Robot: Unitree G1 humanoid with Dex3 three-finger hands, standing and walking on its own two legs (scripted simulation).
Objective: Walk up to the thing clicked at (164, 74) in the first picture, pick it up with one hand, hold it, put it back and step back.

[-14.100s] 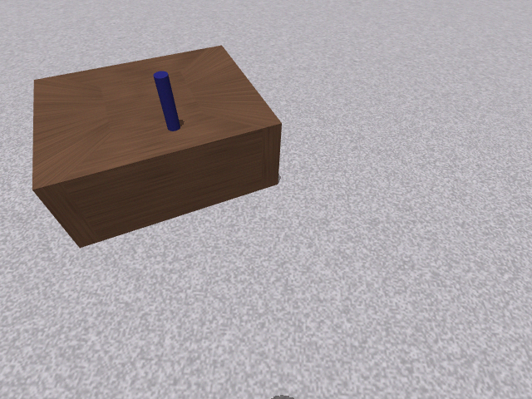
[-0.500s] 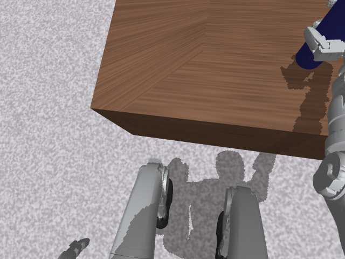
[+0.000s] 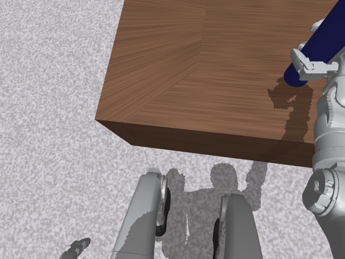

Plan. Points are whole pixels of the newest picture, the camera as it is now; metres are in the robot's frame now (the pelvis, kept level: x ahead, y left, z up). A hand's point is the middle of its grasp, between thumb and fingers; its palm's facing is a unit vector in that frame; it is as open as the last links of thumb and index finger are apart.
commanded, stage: lift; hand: right
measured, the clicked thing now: (325, 43) +0.54 -0.19 +0.06
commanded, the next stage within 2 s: hold in 1.42 s
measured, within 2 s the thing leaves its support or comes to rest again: neither
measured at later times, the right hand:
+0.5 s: hand out of the picture +0.46 -0.18 +0.13, palm faces +0.19 +0.98 -0.02, open 8.0 cm
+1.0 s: hand out of the picture +0.43 -0.17 +0.18, palm faces +0.18 +0.98 -0.02, open 8.0 cm
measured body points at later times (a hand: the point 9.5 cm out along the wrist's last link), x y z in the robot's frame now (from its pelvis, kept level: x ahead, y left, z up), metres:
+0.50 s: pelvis +0.02 +0.00 +0.10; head +0.14 -0.01 +0.53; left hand +0.10 +0.27 -0.02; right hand +0.45 -0.23 +0.14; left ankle +0.11 +0.15 -0.53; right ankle +0.02 -0.12 -0.53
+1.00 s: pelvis +0.05 +0.01 +0.15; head +0.13 +0.00 +0.59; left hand +0.15 +0.27 +0.03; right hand +0.41 -0.22 +0.19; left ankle +0.11 +0.15 -0.53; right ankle +0.02 -0.12 -0.53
